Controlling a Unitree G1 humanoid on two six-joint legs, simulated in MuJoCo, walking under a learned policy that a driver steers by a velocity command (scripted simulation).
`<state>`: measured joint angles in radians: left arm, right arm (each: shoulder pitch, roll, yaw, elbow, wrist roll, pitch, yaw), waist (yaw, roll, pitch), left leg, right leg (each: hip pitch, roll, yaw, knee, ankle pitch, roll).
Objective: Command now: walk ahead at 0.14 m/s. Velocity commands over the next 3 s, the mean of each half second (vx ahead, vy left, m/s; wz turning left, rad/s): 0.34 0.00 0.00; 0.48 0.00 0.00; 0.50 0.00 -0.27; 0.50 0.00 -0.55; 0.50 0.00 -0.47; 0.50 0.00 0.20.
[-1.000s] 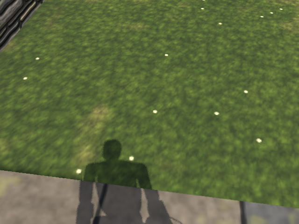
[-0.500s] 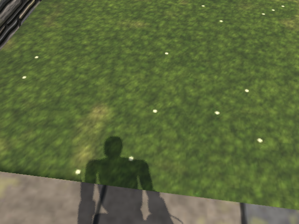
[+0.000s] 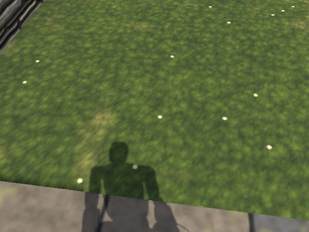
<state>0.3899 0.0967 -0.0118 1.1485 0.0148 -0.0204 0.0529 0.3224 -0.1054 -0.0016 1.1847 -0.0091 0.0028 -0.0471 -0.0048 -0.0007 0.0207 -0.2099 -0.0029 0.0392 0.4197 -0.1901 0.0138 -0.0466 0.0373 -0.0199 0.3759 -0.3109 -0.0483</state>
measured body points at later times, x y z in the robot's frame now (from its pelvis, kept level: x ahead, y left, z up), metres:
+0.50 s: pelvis +0.18 +0.06 +0.00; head +0.18 +0.07 +0.45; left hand +0.23 +0.30 -0.15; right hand +0.11 -0.16 -0.14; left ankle +0.12 +0.12 -0.74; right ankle +0.19 -0.07 -0.66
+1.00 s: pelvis +0.46 +0.02 +0.00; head +0.48 +0.01 +0.45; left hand +0.45 +0.28 -0.14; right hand +0.52 -0.23 -0.14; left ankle +0.47 +0.18 -0.67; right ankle +0.46 -0.02 -0.74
